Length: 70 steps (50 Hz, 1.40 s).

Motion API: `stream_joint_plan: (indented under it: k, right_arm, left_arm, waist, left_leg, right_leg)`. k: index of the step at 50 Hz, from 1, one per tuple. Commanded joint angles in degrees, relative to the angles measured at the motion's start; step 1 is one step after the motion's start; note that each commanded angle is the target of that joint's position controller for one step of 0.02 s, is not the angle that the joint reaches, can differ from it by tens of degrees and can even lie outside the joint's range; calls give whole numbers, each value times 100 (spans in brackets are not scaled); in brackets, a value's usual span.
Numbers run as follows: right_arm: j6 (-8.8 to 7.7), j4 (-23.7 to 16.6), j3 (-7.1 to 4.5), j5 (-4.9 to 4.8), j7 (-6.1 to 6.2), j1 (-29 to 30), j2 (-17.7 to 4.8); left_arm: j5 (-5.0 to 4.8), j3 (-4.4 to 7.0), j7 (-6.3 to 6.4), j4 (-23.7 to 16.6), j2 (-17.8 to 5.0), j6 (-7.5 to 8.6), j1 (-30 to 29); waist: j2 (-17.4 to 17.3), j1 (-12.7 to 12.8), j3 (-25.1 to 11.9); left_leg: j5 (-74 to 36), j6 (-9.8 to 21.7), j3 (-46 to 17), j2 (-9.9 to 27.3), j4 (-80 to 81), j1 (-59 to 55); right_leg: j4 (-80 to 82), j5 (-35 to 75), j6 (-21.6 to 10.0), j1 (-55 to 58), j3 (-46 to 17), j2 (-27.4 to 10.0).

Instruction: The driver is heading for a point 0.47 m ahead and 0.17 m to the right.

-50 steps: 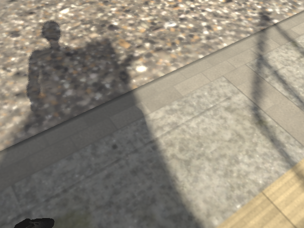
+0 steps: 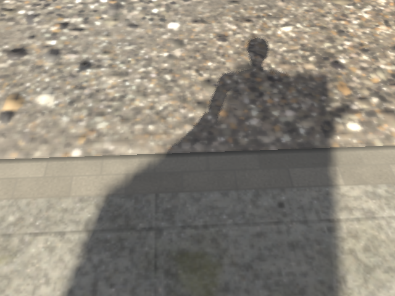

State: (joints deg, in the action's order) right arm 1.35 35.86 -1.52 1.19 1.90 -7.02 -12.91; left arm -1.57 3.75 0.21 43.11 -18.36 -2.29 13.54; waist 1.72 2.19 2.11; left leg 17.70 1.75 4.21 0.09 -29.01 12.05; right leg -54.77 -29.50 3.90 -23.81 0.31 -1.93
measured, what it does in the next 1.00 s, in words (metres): walks ahead, turning right: right foot, then left foot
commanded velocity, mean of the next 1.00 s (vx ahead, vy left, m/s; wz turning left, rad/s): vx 0.59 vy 0.00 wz -0.49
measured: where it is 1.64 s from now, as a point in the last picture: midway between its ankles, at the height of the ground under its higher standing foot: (350, 284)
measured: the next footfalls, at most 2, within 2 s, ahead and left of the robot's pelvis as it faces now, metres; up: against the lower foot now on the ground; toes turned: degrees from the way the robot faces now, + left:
right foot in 0.38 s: +0.15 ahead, -0.24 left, +0.00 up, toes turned -26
left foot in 0.82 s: +0.63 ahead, -0.38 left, +0.00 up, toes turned -29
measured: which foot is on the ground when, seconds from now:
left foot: down 0.00-0.38, up 0.40-0.80, down 0.82-1.00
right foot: up 0.00-0.36, down 0.38-0.84, up 0.86-1.00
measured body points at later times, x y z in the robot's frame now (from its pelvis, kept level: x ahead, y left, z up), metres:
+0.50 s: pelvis +0.15 -0.17 -0.02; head +0.17 -0.22 +0.43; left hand +0.35 +0.05 -0.10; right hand +0.17 -0.49 -0.12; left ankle +0.14 +0.04 -0.62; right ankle +0.11 -0.23 -0.74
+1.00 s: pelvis +0.46 -0.36 -0.01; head +0.49 -0.41 +0.43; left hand +0.70 -0.19 -0.12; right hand +0.45 -0.65 -0.14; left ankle +0.60 -0.36 -0.74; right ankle +0.32 -0.45 -0.65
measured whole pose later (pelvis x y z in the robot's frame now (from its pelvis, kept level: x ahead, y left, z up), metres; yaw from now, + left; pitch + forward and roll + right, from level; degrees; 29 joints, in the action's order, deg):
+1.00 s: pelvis +0.46 -0.36 -0.01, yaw -31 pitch +0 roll +3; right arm -5.5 44.3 -1.5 1.4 -1.9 -8.7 -14.8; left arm -0.3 1.3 1.3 41.6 -16.3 1.1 12.3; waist 0.5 -0.9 6.5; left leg 2.2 6.0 4.8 -6.5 -25.0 23.3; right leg -72.3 -27.7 3.1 -26.4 -8.0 -0.3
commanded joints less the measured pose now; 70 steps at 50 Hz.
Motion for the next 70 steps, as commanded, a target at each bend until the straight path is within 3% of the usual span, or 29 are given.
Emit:
stream_joint_plan:
  k: [1,3,8,14,17,18,19,20,21,22,24,27,31,35,39,41,42,43,44,45,46,49,53,57,60,61,62,64,70]
  right_arm:
    - [-130,-214,-437,-120,74,-421,-1122]
    - [-256,-151,-455,-164,58,-454,-1131]
    - [-516,6,-600,-135,-70,-598,-1341]
    - [-552,240,-718,-224,-266,-689,-1637]
    - [-482,259,-704,-238,-326,-323,-1713]
    - [-459,239,-666,-243,-336,-159,-1652]
    - [-496,27,-554,-163,-294,70,-1385]
    - [-661,-469,-284,-71,-251,125,-465]
    - [-900,-753,-315,-250,-209,531,-1043]
    - [-1030,-844,-363,-468,-232,845,-1337]
    - [-1158,-554,-301,-205,-219,318,-1180]
    - [-936,-152,-334,-110,-341,-184,-1223]
    - [-822,-254,-90,-130,-436,743,-682]
    - [-1005,-541,-13,-127,-699,1775,-407]
    - [-1035,-293,-210,-139,-695,827,-833]
    - [-964,247,-323,-180,-497,-1160,-1099]
    - [-909,536,-278,76,-426,-2001,-1392]
    - [-980,662,-208,291,-530,-2080,-1175]
    - [-872,382,-305,96,-480,-1554,-1075]
    - [-805,240,-236,-45,-410,-800,-864]
    - [-750,250,-123,-125,-354,-206,-657]
    - [-759,456,-55,55,-358,56,-576]
    - [-738,715,-148,43,-374,95,-863]
    - [-504,869,-131,-49,-359,133,-891]
    - [-413,1018,62,11,-346,-175,-410]
    - [-400,1068,39,34,-326,-680,-433]
    - [-355,1117,63,10,-258,-762,-326]
    - [-236,1146,20,11,-159,-508,-487]
    - [-254,1364,-7,-48,-113,-414,-618]
  left_arm:
    - [-49,165,-25,-618,-480,-17,-431]
    - [-52,157,-98,-802,-457,29,-679]
    - [-72,56,-243,-1067,-210,197,-866]
    - [-106,-26,-307,-1321,-254,182,-1037]
    - [-134,56,-307,-1098,-442,151,-241]
    - [-149,248,-258,-739,-752,164,751]
    - [-173,554,-192,-210,-1386,175,2319]
    - [-147,644,-198,-308,-2209,265,2118]
    - [-92,428,-309,-823,-1764,525,1568]
    - [-45,317,-344,-839,-1367,656,1456]
    - [16,228,-310,-846,-1100,694,1060]
    - [152,31,-136,-959,-610,716,434]
    - [108,-88,77,-509,-403,776,913]
    - [67,-94,237,41,-470,673,1650]
    - [194,46,383,189,-810,576,1540]
    - [344,90,316,7,-885,528,756]
    - [516,-59,250,-238,-200,502,826]
    - [52,-213,139,157,226,502,2518]
    - [-74,-62,79,223,-651,493,2053]
    - [-86,5,61,-150,-872,483,1135]
    - [52,-31,88,-301,-739,480,595]
    - [145,-108,124,-293,-270,306,876]
    - [212,-280,225,-266,92,312,804]
    - [208,-163,214,-290,-188,174,319]
    - [380,-108,226,-517,-366,171,-46]
    - [357,-36,260,-665,-797,170,-396]
    - [371,-82,225,-566,-527,191,-475]
    - [373,-182,130,-532,-122,291,-630]
    - [253,-160,123,-317,-158,445,-229]
  waist:
    - [-832,-506,-226]
    - [-871,-581,-82]
    - [-653,-585,-39]
    - [-672,-493,330]
    - [-639,118,126]
    - [-419,686,-402]
    - [413,1404,-723]
    - [2394,757,-482]
    - [1386,718,-988]
    - [624,667,-567]
    - [64,106,-306]
    - [219,-312,25]
    - [159,38,357]
    - [214,440,562]
    - [638,-192,-251]
    - [743,-1336,-1025]
    - [-807,-1245,-1992]
    - [-1881,-674,-3596]
    - [-892,-985,-3777]
    - [-397,-794,-2645]
    - [366,-456,-1518]
    - [-143,75,-604]
    - [-448,87,-1150]
    - [-613,-12,-976]
    - [-377,-91,-450]
    - [423,-547,-278]
    - [926,-603,-437]
    - [700,-540,-129]
    - [59,-328,-430]
  left_leg:
    - [139,1197,-1582,2082,1648,-1007]
    - [1529,1022,-1670,2076,2072,-1202]
    - [1142,809,-760,2086,2278,-1501]
    - [1084,646,112,2185,2246,-1488]
    - [-416,388,1004,1826,1242,-872]
    - [-2298,223,1454,1472,-276,-337]
    - [-2514,-69,1490,1133,-2907,1312]
    - [1658,-435,727,162,-5250,3780]
    - [1511,-316,-818,-74,-5789,4522]
    - [888,-160,-851,142,-5698,4988]
    - [147,-39,-1027,542,-4679,4215]
    - [-942,-226,-790,720,-3637,3329]
    - [-2633,-314,-106,403,-1847,2888]
    - [-3700,-64,279,-187,1,2089]
    - [-3329,227,270,-776,207,1123]
    - [-3984,450,-57,-383,568,-831]
    - [-6301,985,-1290,1087,-615,-3080]
    - [-6404,2513,-4329,2779,-701,-5171]
    - [-4984,2308,-4147,2365,11,-4435]
    - [-3879,2009,-3317,2043,371,-3185]
    - [-3439,1734,-2747,1698,827,-1644]
    - [-4129,1603,-1684,1153,1371,785]
    - [-5140,1474,-915,1017,1232,908]
    - [-1396,1044,-896,844,1309,1223]
    - [815,267,-858,373,796,1543]
    - [880,-12,-494,-92,335,1436]
    - [314,-132,-301,-115,110,514]
    - [-248,-202,-352,-20,85,99]
    - [-869,-200,-562,199,230,188]
  right_leg:
    - [-875,244,10,-1521,-198,-483]
    - [-648,605,-70,-1872,-108,-525]
    - [261,942,-351,-1802,-10,-694]
    - [543,698,-638,-1664,310,-790]
    - [1015,720,-924,-41,999,-254]
    - [1265,954,-1090,1531,1459,310]
    - [1411,971,-1445,3562,1000,619]
    - [3100,-1013,-2269,3917,-2814,-668]
    - [4314,-1969,-2606,3934,-5039,-1444]
    - [4532,-1496,-2532,3854,-4832,-1763]
    - [4135,-440,-2284,2823,-3773,-1405]
    - [4237,1115,-1996,1828,-2196,-793]
    - [4527,3496,-1364,1479,-605,-237]
    - [4552,4818,-855,1725,-400,-258]
    - [3254,7378,-540,2883,-560,-516]
    - [934,7872,-313,2391,-459,-325]
    - [-1888,2712,-61,738,-515,379]
    - [-4078,-1158,228,-1028,-1821,1227]
    - [-4041,-491,112,-867,-1978,815]
    - [-3399,-153,-17,-930,-1603,466]
    - [-2861,45,-86,-875,-1086,255]
    - [-1543,252,-59,183,-788,-140]
    - [546,1137,29,912,-480,-266]
    - [1647,2311,-107,1470,-332,-122]
    - [2859,2322,-460,1674,-801,-467]
    - [3127,2109,-783,1205,-1345,-905]
    - [3533,669,-899,355,-1376,-849]
    - [3634,-108,-620,-101,-1158,-440]
    - [2906,2303,-578,856,-778,-189]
